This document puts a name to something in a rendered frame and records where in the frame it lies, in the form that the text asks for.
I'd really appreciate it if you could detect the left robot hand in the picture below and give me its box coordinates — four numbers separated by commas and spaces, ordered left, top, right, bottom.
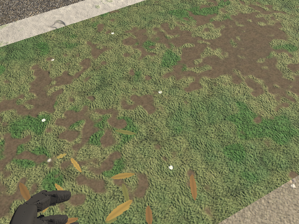
9, 190, 79, 224

